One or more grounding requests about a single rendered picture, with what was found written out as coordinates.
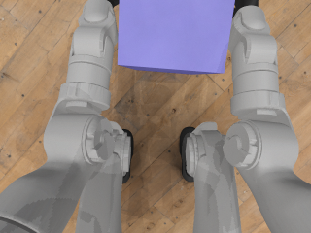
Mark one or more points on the carton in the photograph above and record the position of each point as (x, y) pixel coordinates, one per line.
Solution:
(174, 36)

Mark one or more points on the robot left forearm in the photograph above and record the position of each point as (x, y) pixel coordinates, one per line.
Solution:
(90, 63)

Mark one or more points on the left robot thigh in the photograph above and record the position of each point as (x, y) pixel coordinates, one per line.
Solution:
(100, 202)

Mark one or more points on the robot right upper arm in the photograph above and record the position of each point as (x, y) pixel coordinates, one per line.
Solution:
(264, 153)

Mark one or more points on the robot right hand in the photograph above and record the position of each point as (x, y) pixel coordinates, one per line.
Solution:
(243, 3)

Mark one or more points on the robot right forearm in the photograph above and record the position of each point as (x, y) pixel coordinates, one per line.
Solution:
(254, 68)

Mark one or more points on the robot left upper arm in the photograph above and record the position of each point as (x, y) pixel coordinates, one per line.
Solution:
(44, 200)

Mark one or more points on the robot left foot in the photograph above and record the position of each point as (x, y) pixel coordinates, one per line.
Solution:
(127, 175)

